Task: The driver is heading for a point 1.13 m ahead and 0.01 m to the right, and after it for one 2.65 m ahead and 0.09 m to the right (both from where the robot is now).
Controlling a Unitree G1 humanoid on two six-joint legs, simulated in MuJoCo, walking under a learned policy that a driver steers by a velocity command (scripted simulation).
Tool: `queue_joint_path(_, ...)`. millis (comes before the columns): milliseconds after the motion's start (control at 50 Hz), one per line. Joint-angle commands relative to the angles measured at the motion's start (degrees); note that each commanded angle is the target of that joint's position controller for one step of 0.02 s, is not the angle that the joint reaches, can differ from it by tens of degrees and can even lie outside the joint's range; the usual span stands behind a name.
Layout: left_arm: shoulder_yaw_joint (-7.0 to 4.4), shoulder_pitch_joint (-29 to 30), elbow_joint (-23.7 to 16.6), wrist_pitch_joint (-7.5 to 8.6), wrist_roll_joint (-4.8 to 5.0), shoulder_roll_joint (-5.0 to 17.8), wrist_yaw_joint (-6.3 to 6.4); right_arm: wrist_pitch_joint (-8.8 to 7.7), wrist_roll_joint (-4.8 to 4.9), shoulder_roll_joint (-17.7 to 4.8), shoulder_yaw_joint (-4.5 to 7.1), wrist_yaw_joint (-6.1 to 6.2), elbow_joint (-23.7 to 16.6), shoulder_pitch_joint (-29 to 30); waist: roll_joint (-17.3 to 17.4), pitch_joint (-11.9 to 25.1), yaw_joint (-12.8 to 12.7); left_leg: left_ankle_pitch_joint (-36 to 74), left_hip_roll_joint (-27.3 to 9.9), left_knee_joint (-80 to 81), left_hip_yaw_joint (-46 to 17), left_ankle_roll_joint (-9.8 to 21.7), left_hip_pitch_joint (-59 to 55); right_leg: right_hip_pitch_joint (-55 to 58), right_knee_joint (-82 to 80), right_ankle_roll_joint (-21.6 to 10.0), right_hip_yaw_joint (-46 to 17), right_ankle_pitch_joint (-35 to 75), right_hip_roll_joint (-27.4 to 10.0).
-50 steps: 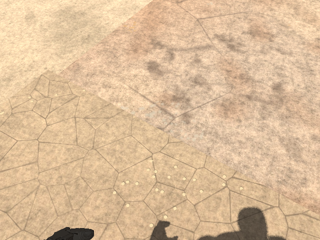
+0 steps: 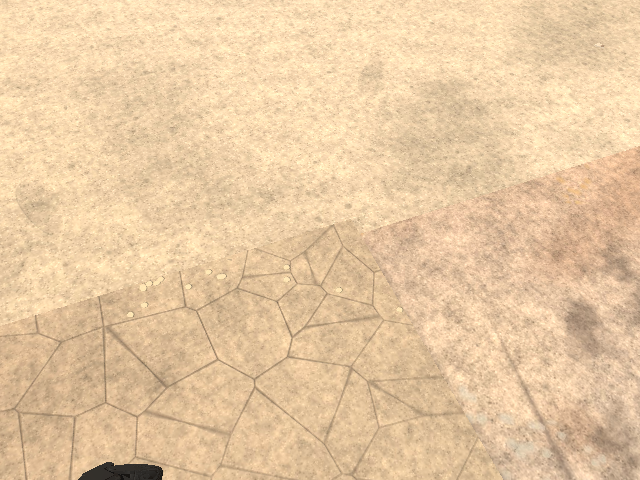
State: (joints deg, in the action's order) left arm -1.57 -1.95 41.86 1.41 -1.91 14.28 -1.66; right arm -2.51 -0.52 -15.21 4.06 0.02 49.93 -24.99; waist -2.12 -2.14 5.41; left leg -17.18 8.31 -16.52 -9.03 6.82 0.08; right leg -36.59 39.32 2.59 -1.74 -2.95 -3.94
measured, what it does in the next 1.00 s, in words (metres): walks ahead: right foot, then left foot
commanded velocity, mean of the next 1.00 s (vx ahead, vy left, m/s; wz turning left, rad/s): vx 0.50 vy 0.00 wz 0.16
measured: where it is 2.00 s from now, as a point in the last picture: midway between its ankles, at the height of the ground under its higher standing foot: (248, 244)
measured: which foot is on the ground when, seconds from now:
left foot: down 0.00-0.10, up 0.12-0.58, down 0.60-1.00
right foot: up 0.00-0.08, down 0.10-0.60, up 0.62-1.00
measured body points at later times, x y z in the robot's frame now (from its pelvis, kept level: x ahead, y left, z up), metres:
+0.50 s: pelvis +0.26 -0.02 +0.00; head +0.29 -0.02 +0.45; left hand +0.20 +0.23 -0.13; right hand +0.48 -0.22 -0.10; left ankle +0.38 +0.12 -0.70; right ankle +0.20 -0.13 -0.74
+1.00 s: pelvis +0.51 +0.05 +0.00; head +0.53 +0.06 +0.45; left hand +0.64 +0.31 -0.11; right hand +0.50 -0.21 -0.13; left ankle +0.41 +0.11 -0.74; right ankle +0.68 -0.07 -0.69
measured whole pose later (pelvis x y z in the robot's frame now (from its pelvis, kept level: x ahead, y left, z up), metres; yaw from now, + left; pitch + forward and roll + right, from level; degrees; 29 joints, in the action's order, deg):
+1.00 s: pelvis +0.51 +0.05 +0.00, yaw +8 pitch +1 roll +1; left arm -1.7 -6.4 46.7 0.8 -1.8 14.1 -2.4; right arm -4.3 -0.6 -12.8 1.6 -0.3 54.8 -25.9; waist -2.6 -1.3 2.8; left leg -13.6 5.1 -10.0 4.2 4.6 -2.7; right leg -36.1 41.8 -0.6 2.0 -2.6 -5.6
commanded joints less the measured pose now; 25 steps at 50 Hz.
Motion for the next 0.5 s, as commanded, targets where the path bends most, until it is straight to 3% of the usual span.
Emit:
queue_joint_path(20, -0.91, 6.5, -6.6, 1.80, 0.46, 5.5, 0.04, -0.47, -0.43, -10.0, 2.23, 0.86, -3.0, -1.6, 6.9, -0.4, -1.0, 32.9, -15.9, -2.2, -11.9, 5.1, -1.4, 2.3, -5.5, -1.4, 0.5, -1.4, 2.7)
queue_joint_path(60, -1.62, -2.2, -4.3, 2.34, 0.59, 7.4, 0.72, -0.74, -0.51, -11.3, 2.44, 0.83, -4.1, 2.2, 7.4, 2.3, -5.3, 40.9, -15.1, -7.9, -11.3, 2.7, 2.3, 16.1, -9.1, -3.4, 1.6, -5.5, 5.3)
queue_joint_path(80, -2.29, -9.8, -2.0, 2.91, 0.42, 8.6, 1.36, -1.08, -0.19, -11.1, 2.27, 0.42, -4.0, 2.9, 5.0, 6.1, -9.0, 43.8, -12.4, -17.1, -8.8, 1.4, 3.8, 26.1, -12.8, -4.8, 2.4, -3.8, 5.7)
queue_joint_path(100, -3.11, -18.0, -1.0, 3.55, -0.59, 11.5, 2.27, -1.58, 0.29, -8.3, 1.44, -0.11, -4.6, 2.3, 1.2, 12.8, -12.3, 33.6, -9.0, -30.7, -5.9, 0.1, 10.1, 38.8, -14.2, -7.3, -5.4, -10.1, -2.5)
queue_joint_path(120, -4.32, -21.9, -1.1, 3.31, -1.98, 17.1, 2.72, -1.73, 1.98, -2.2, 0.14, -0.19, -6.2, -4.0, -11.7, 20.4, -9.8, -2.2, -0.3, -48.5, 0.6, -2.4, 26.7, 54.0, -17.6, -13.6, -31.0, -16.2, -18.8)
queue_joint_path(140, -4.33, -19.6, -0.4, 2.40, -0.48, 15.1, 2.16, -1.39, 0.19, -5.9, 0.35, 0.05, -5.1, -5.8, -11.7, 19.4, -7.8, -11.9, -1.4, -55.2, 0.9, -1.9, 33.3, 50.1, -23.6, -16.4, -45.0, -22.5, -20.6)
queue_joint_path(160, -3.19, -14.6, -1.3, 2.16, 0.10, 9.9, 1.83, -0.85, -0.72, -6.8, 0.56, -0.03, -4.1, -2.9, -3.5, 9.7, -6.3, -6.8, -4.6, -57.0, 0.5, -2.0, 34.8, 41.1, -24.7, -15.8, -36.9, -26.3, -18.4)
queue_joint_path(180, -2.30, -11.7, -1.3, 2.30, 0.27, 6.3, 1.47, -0.76, -1.13, -6.4, 0.25, -0.56, -4.8, 1.5, 1.0, 4.7, -6.4, -3.2, -6.4, -54.4, 1.3, -2.2, 34.1, 34.5, -25.6, -14.7, -28.4, -22.2, -15.0)
queue_joint_path(200, -1.86, -11.1, -0.6, 2.55, 0.06, 5.3, 1.43, -0.53, -1.14, -5.6, 0.10, -1.00, -5.3, 3.3, -0.4, 2.4, -5.6, -1.9, -7.7, -51.5, 1.7, -2.4, 33.1, 30.9, -26.7, -13.2, -21.8, -15.5, -12.1)
queue_joint_path(240, -1.71, -12.7, 1.4, 3.50, 0.44, 5.3, 1.28, 0.44, -1.80, -4.8, -0.25, -1.69, -5.2, 3.1, -3.7, 1.8, -4.5, -1.1, -8.5, -48.6, 2.4, -3.3, 30.2, 27.4, -27.7, -12.4, -14.5, -4.8, -9.0)
queue_joint_path(300, -2.01, -15.8, 3.5, 4.90, 1.20, 6.4, 0.68, 0.93, -2.01, -4.4, -0.64, -2.07, -6.1, 5.8, -3.1, 2.1, -4.2, 1.4, -8.8, -45.6, 3.3, -4.1, 33.2, 28.7, -29.2, -13.9, -10.2, 3.5, -8.9)
queue_joint_path(380, -1.96, -18.2, 5.5, 4.53, 1.43, 6.2, 0.51, 0.69, -2.00, -2.9, -2.01, -2.74, -9.2, 15.7, -2.6, -0.2, -5.7, 9.3, -12.1, -34.2, 7.7, -5.9, 36.5, 29.3, -32.1, -13.8, -4.8, 3.9, -7.0)
queue_joint_path(440, -2.20, -20.8, 7.0, 4.29, 1.51, 7.2, 0.41, 0.36, -1.51, -1.5, -3.18, -3.01, -10.8, 22.0, -2.8, -0.8, -7.5, 13.2, -11.9, -24.2, 11.0, -6.1, 32.2, 29.0, -31.5, -12.9, -1.6, 7.6, -5.9)
queue_joint_path(500, -2.42, -23.6, 8.5, 3.84, 1.27, 8.5, 0.50, 0.13, -1.21, -2.5, -3.18, -2.60, -11.7, 24.8, -3.0, -0.9, -8.4, 11.7, -10.9, -19.1, 12.4, -5.0, 29.3, 32.2, -29.3, -12.4, -1.9, 11.3, -7.9)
